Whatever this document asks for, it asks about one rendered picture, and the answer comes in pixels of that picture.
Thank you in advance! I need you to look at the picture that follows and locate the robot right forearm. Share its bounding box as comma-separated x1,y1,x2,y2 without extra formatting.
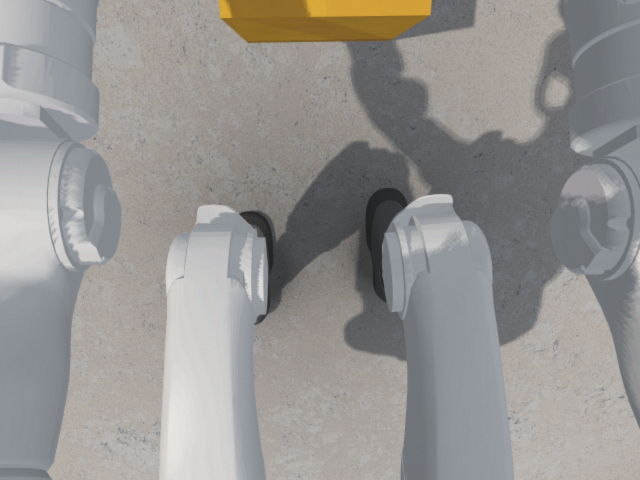
564,0,640,161

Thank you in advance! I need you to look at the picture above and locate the robot left thigh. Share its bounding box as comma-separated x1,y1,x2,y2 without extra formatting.
159,223,268,480

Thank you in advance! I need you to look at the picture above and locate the left robot upper arm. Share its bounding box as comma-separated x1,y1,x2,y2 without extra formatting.
0,135,121,480

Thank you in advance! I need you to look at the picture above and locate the robot left forearm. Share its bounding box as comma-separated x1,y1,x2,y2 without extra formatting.
0,0,100,142

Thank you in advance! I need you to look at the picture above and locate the right robot upper arm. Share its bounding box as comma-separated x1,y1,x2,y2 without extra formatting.
550,155,640,428

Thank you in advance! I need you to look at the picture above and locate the carton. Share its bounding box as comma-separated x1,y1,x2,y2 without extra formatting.
219,0,432,43

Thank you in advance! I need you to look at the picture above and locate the robot left shin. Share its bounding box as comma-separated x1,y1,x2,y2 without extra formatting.
165,205,259,317

